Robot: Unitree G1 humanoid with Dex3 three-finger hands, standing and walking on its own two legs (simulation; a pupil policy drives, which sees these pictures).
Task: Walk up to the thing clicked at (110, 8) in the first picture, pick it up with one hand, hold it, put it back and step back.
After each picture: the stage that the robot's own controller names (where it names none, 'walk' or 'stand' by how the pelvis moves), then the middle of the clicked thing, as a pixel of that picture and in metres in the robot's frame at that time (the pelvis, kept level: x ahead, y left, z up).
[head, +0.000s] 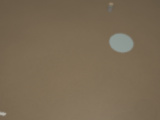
stand; (110, 7) +2.18 -0.48 -0.72
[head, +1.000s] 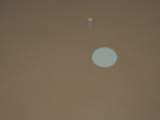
walk; (90, 22) +2.08 -0.02 -0.69
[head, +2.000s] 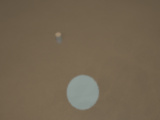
walk; (58, 38) +1.41 +0.30 -0.71
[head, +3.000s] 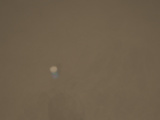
walk; (54, 72) +0.91 +0.29 -0.71
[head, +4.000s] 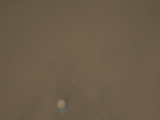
walk; (62, 106) +0.58 +0.22 -0.71
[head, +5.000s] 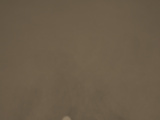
stand; out of the picture +0.45 +0.16 -0.71
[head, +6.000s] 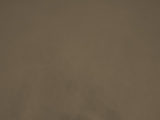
stand; out of the picture +0.41 +0.13 -0.72
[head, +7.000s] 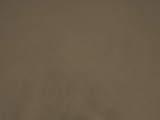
stand; out of the picture +0.41 +0.15 -0.72
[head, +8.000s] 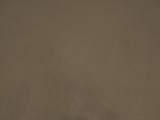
stand; out of the picture +0.41 +0.14 -0.73
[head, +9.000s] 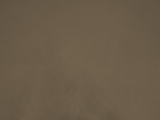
stand; out of the picture +0.41 +0.15 -0.73
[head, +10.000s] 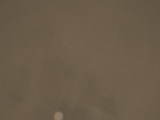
go down; (59, 118) +0.41 +0.14 -0.71
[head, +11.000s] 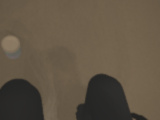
go down; (12, 48) +0.47 +0.21 -0.29
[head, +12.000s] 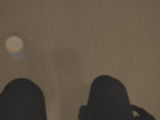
close in; (15, 48) +0.47 +0.22 -0.29
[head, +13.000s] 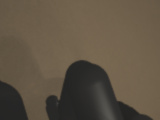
close in; out of the picture +0.46 +0.26 -0.22
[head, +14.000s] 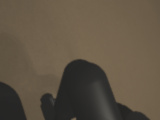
close; out of the picture +0.45 +0.26 -0.23
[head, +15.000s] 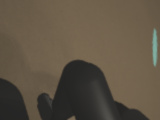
lift; out of the picture +0.40 +0.22 -0.23
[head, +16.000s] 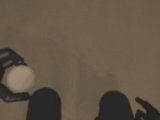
lift; (24, 81) +0.31 +0.19 -0.04
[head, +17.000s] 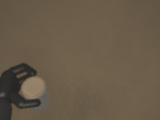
hold; (36, 95) +0.30 +0.15 +0.03
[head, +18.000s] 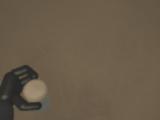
hold; (38, 96) +0.30 +0.15 +0.02
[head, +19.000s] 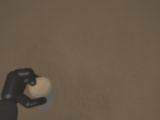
crouch; (42, 94) +0.31 +0.14 -0.01
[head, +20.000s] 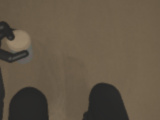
crouch; (21, 48) +0.45 +0.17 -0.10
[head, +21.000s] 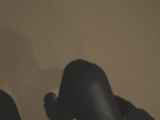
lower; out of the picture +0.44 +0.27 -0.23
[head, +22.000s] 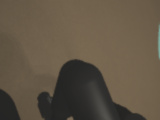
lower; out of the picture +0.44 +0.27 -0.24
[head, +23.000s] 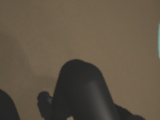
lower; out of the picture +0.44 +0.27 -0.24
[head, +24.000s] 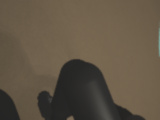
lower; out of the picture +0.44 +0.27 -0.24
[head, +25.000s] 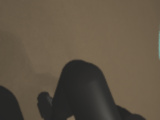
loosen; out of the picture +0.44 +0.24 -0.24
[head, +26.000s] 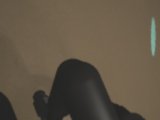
withdraw; out of the picture +0.43 +0.25 -0.24
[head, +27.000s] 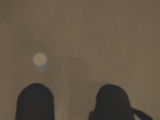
walk; (40, 62) +0.46 +0.17 -0.35
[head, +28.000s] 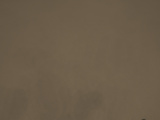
stand; out of the picture +0.38 +0.11 -0.66
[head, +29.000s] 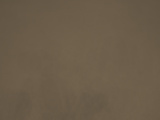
stand; out of the picture +0.40 +0.13 -0.67
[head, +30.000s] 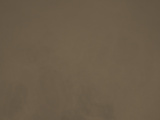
stand; out of the picture +0.40 +0.11 -0.69
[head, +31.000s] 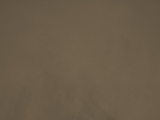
walk; out of the picture +0.41 +0.12 -0.72
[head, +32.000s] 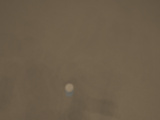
walk; (69, 90) +0.58 +0.06 -0.70
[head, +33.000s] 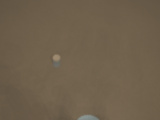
walk; (56, 61) +0.86 +0.14 -0.71
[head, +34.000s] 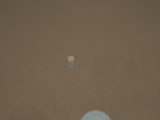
stand; (71, 62) +1.04 +0.12 -0.70
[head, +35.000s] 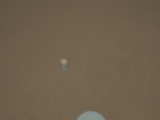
stand; (64, 65) +1.05 +0.16 -0.73
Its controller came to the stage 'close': yes
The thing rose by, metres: 0.72
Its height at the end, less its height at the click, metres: +0.00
